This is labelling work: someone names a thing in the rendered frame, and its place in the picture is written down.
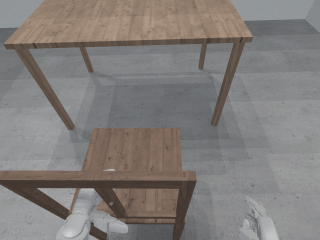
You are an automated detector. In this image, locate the robot left hand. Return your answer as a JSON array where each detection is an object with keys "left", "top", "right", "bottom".
[{"left": 72, "top": 169, "right": 129, "bottom": 234}]

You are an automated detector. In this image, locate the left robot forearm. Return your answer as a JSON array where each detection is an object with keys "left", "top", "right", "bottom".
[{"left": 56, "top": 212, "right": 91, "bottom": 240}]

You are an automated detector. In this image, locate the chair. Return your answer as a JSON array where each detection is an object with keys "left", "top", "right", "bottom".
[{"left": 0, "top": 128, "right": 197, "bottom": 240}]

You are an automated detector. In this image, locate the table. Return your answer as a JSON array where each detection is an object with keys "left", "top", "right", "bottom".
[{"left": 3, "top": 0, "right": 253, "bottom": 130}]

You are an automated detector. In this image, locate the robot right hand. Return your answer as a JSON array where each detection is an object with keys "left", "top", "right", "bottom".
[{"left": 239, "top": 196, "right": 280, "bottom": 240}]

